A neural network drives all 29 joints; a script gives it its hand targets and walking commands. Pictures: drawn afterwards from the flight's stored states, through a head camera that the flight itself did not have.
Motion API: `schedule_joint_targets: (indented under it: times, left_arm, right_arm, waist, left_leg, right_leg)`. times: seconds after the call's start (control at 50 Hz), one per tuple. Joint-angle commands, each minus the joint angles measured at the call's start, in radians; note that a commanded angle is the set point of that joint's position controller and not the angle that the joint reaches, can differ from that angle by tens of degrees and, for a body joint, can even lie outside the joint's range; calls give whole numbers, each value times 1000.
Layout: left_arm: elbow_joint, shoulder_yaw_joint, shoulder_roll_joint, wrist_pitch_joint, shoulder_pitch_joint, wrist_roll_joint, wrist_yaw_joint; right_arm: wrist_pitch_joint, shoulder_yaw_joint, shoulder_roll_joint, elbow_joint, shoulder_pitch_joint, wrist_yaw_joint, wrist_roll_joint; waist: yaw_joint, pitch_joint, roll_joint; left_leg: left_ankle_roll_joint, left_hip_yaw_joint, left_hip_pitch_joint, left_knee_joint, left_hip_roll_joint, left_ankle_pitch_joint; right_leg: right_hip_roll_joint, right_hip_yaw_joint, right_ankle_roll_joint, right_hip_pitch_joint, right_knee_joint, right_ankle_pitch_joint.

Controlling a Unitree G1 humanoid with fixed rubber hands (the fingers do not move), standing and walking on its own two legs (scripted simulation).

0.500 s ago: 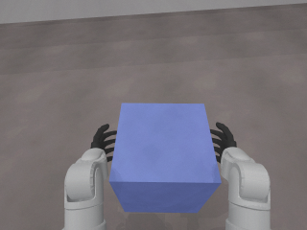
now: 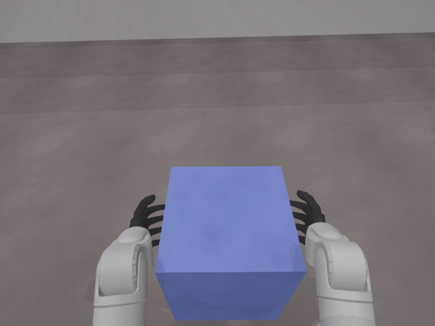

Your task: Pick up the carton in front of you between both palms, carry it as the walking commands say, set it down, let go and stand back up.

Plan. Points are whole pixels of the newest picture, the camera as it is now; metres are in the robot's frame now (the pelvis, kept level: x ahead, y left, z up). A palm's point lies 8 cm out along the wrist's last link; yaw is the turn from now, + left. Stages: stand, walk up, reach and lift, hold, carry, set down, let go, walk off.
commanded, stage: carry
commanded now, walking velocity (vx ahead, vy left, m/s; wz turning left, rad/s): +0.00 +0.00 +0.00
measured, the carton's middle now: (226, 246) +0.28 +0.00 -0.01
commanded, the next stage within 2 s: hold in 1.16 s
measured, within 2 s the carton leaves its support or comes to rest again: neither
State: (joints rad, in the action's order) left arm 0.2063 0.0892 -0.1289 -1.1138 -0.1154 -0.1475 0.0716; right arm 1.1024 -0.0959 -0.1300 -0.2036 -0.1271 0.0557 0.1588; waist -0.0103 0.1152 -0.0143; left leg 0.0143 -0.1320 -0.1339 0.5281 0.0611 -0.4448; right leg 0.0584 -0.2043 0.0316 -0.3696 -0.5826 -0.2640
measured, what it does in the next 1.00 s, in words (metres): shifts its weight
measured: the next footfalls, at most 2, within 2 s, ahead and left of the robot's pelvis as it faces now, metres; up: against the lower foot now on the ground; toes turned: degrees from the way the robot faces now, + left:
none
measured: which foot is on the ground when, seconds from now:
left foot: down 0.00-1.00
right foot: down 0.00-1.00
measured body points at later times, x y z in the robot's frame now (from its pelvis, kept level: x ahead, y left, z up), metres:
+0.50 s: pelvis -0.04 +0.01 +0.00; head -0.06 +0.01 +0.45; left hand +0.26 +0.16 +0.03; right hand +0.26 -0.14 +0.03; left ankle -0.11 +0.11 -0.73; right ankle +0.02 -0.10 -0.73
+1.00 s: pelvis -0.06 +0.02 +0.00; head -0.07 +0.02 +0.45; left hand +0.24 +0.17 +0.03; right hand +0.24 -0.13 +0.04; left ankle -0.11 +0.11 -0.73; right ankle +0.02 -0.10 -0.73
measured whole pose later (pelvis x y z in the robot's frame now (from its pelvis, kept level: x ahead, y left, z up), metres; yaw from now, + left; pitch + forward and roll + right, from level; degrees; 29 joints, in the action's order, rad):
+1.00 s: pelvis -0.06 +0.02 +0.00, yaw +0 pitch +1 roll +0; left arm -0.15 0.16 -0.14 -0.74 -0.20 -0.23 0.03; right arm 0.73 -0.17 -0.14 0.15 -0.21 0.02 0.24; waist 0.00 0.08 -0.01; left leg -0.03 -0.15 -0.19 0.55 0.03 -0.38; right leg 0.09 -0.19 0.02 -0.39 -0.51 -0.14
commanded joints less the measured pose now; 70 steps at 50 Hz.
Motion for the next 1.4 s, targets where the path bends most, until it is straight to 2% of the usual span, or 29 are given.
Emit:
schedule_joint_targets:
  times: [0.0, 0.08, 0.24, 0.36, 0.46, 0.6, 0.8, 1.14, 1.16, 1.18, 1.2, 1.22, 1.24, 1.26, 1.28, 1.3, 1.34, 1.38]
  left_arm:
    - [80, -716, -915, 73, -484, 377, -261]
    - [37, -671, -865, 129, -450, 329, -257]
    - [-140, -527, -803, 278, -464, 209, -251]
    - [-302, -424, -841, 416, -556, 143, -264]
    - [-360, -420, -906, 486, -606, 134, -280]
    - [-290, -496, -925, 435, -546, 175, -279]
    - [-262, -496, -905, 421, -556, 178, -275]
    - [-280, -486, -907, 416, -552, 172, -278]
    - [-325, -445, -939, 434, -490, 162, -281]
    - [-313, -417, -900, 463, -487, 125, -269]
    - [-318, -410, -898, 471, -469, 119, -260]
    - [-317, -408, -886, 477, -464, 113, -252]
    - [-342, -392, -880, 480, -450, 91, -244]
    - [-344, -398, -887, 483, -462, 95, -244]
    - [-343, -410, -896, 486, -481, 106, -247]
    - [-342, -421, -905, 488, -494, 111, -246]
    - [-339, -451, -910, 488, -557, 135, -268]
    - [-339, -470, -914, 486, -595, 158, -286]
  right_arm:
    - [-57, 695, -915, -43, -421, -245, -356]
    - [-114, 660, -871, 2, -398, -240, -315]
    - [-259, 523, -819, 175, -421, -237, -204]
    - [-398, 416, -856, 343, -506, -251, -131]
    - [-467, 409, -915, 401, -548, -264, -117]
    - [-417, 490, -935, 323, -492, -262, -166]
    - [-402, 497, -917, 295, -505, -259, -175]
    - [-398, 483, -918, 315, -499, -262, -168]
    - [-401, 476, -921, 294, -405, -260, -176]
    - [-418, 477, -885, 234, -442, -260, -162]
    - [-422, 479, -884, 241, -451, -260, -158]
    - [-426, 486, -881, 245, -449, -261, -161]
    - [-431, 493, -870, 237, -483, -269, -169]
    - [-434, 506, -879, 240, -487, -272, -173]
    - [-436, 512, -887, 250, -491, -272, -173]
    - [-439, 507, -874, 262, -499, -274, -170]
    - [-441, 489, -898, 289, -489, -270, -151]
    - [-441, 462, -914, 327, -471, -262, -129]
  waist:
    - [10, 236, -8]
    - [10, 225, 5]
    - [8, 162, 3]
    - [5, 158, 7]
    - [6, 190, 12]
    - [9, 229, 14]
    - [9, 200, 12]
    - [10, 200, 9]
    - [25, 68, -130]
    - [11, 107, -106]
    - [-1, 108, -62]
    - [-10, 120, -43]
    - [-21, 123, -58]
    - [-20, 114, -29]
    - [-13, 127, -23]
    - [-9, 129, -48]
    - [21, 94, -19]
    - [44, 95, -13]
  left_leg:
    - [-13, 52, 1, -33, 108, 616]
    - [-16, 56, -17, -50, 102, 526]
    - [-29, 71, -80, -104, 99, 339]
    - [-36, 81, -103, -127, 96, 245]
    - [-41, 83, -97, -115, 91, 240]
    - [-41, 79, -83, -82, 89, 313]
    - [-47, 86, -110, -98, 91, 278]
    - [-52, 84, -113, -92, 91, 303]
    - [-57, 277, -222, -202, -79, 544]
    - [-55, 292, -191, -201, -68, 562]
    - [-46, 283, -125, -187, -81, 639]
    - [-39, 276, -57, -184, -92, 676]
    - [-36, 268, -4, -201, -101, 616]
    - [-32, 261, 4, -200, -104, 620]
    - [-27, 258, 9, -202, -108, 614]
    - [-26, 255, 8, -224, -109, 520]
    - [-18, 252, -29, -224, -109, 491]
    - [-14, 249, -44, -222, -112, 464]
  right_leg:
    - [107, 106, 12, 208, 16, 502]
    - [113, 113, 11, 219, 35, 486]
    - [115, 126, 2, 192, 88, 319]
    - [114, 136, -1, 190, 112, 252]
    - [115, 137, 0, 198, 113, 261]
    - [118, 126, 2, 203, 95, 326]
    - [118, 130, -4, 191, 106, 283]
    - [116, 123, -9, 187, 103, 290]
    - [-156, 256, 12, 533, 93, 446]
    - [-139, 275, 5, 559, 106, 462]
    - [-144, 281, -1, 532, 122, 478]
    - [-147, 279, -13, 498, 137, 495]
    - [-152, 272, -27, 472, 149, 457]
    - [-165, 263, -33, 457, 153, 441]
    - [-170, 262, -35, 468, 159, 431]
    - [-171, 258, -33, 479, 164, 380]
    - [-179, 253, -30, 464, 176, 331]
    - [-177, 256, -23, 477, 186, 314]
